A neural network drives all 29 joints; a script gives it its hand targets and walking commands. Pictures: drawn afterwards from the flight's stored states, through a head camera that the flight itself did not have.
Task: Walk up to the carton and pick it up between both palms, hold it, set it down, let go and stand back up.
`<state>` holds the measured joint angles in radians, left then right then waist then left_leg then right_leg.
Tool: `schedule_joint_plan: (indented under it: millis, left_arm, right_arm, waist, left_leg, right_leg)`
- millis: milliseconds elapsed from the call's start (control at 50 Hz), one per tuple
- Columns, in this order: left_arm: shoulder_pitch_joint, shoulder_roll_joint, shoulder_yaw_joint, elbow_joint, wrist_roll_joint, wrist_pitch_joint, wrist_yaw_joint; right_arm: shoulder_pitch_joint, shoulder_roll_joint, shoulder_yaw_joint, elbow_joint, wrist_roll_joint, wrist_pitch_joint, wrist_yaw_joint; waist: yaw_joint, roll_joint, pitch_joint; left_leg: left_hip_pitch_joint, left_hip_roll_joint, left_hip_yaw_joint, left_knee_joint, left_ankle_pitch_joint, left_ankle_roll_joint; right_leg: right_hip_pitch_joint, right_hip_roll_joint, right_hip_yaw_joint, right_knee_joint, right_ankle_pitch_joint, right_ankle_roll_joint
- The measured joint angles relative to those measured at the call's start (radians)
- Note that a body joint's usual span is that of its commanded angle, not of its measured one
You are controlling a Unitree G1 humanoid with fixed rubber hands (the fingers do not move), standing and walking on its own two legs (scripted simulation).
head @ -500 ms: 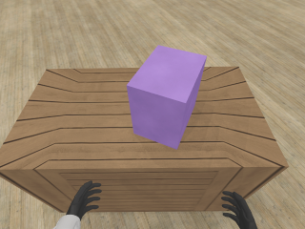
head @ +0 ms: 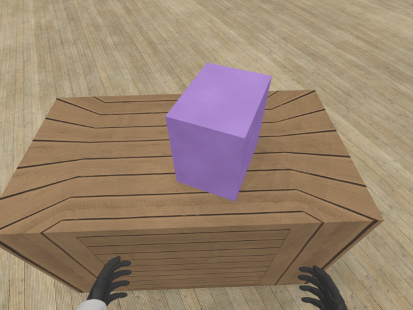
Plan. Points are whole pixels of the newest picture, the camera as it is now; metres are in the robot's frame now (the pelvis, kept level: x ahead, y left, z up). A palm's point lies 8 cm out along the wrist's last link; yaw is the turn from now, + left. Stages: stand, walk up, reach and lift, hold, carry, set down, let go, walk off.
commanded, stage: set down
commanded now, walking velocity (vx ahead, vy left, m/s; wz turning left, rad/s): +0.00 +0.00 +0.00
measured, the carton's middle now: (221, 132) +0.57 +0.00 -0.01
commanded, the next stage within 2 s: let go in 0.22 s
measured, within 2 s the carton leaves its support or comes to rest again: neither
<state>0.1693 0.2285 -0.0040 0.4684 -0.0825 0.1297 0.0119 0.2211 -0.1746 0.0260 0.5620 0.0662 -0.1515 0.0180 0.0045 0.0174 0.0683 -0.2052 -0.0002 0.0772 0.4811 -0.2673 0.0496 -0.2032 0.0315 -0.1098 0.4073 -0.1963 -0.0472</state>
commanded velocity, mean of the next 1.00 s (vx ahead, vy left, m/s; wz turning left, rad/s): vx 0.00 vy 0.00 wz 0.00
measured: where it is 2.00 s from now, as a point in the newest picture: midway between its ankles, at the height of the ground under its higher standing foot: outside the picture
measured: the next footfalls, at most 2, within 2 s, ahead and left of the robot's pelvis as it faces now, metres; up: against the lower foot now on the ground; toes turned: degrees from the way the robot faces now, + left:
none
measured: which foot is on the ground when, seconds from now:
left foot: down 0.00-1.00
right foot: down 0.00-1.00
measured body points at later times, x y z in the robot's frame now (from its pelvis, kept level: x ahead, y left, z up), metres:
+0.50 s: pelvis +0.00 +0.00 +0.00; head +0.03 +0.00 +0.45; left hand +0.18 +0.24 -0.09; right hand +0.17 -0.22 -0.09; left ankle +0.00 +0.08 -0.74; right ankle +0.02 -0.09 -0.74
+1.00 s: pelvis +0.02 +0.00 +0.00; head +0.01 +0.00 +0.45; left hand +0.17 +0.26 -0.09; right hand +0.16 -0.27 -0.09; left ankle +0.00 +0.08 -0.74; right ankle +0.02 -0.09 -0.74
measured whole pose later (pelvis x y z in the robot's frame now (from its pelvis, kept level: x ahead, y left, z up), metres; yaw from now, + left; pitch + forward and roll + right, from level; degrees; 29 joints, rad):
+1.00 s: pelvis +0.02 +0.00 +0.00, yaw +0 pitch +1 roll -1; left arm 0.17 0.26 0.00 0.69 -0.04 0.00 0.01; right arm 0.25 -0.34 0.03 0.66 0.01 -0.06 0.00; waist 0.02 0.02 -0.04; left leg -0.21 0.00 0.08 0.48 -0.29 0.05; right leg -0.20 0.03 -0.11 0.41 -0.22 -0.05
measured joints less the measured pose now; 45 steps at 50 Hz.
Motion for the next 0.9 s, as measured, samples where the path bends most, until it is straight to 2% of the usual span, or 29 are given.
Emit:
schedule_joint_plan:
  millis: [220,700,820,900]
  left_arm:
    - [0.000,0.000,0.000,0.008,0.002,0.001,0.012]
    - [0.000,0.000,0.000,0.042,0.009,-0.013,0.014]
    - [0.001,0.010,0.000,0.124,0.044,-0.081,0.013]
    - [0.000,0.024,0.000,0.171,0.044,-0.112,0.004]
  right_arm:
    - [-0.014,-0.026,-0.001,0.066,0.000,-0.012,0.021]
    - [-0.017,-0.040,-0.001,0.100,0.000,-0.038,0.037]
    - [0.008,-0.085,-0.001,0.101,-0.054,0.062,-0.006]
    - [0.022,-0.132,-0.001,0.100,-0.058,0.083,-0.014]
  waist:
    - [0.001,0.000,-0.001]
    - [-0.002,0.002,-0.012]
    - [0.019,0.002,-0.067]
    - [0.023,0.002,-0.098]
  left_leg:
    - [0.000,0.000,0.000,0.000,-0.006,0.000]
    - [0.000,0.000,0.000,0.000,-0.004,0.000]
    - [0.001,0.000,-0.001,0.000,-0.012,0.000]
    - [0.000,0.000,-0.001,0.000,-0.018,0.000]
  right_leg:
    - [0.000,0.000,0.000,0.000,-0.006,0.000]
    - [0.000,0.000,0.000,0.000,-0.004,0.000]
    - [0.000,0.000,0.000,0.001,-0.013,0.000]
    - [0.000,0.000,0.000,0.002,-0.019,0.001]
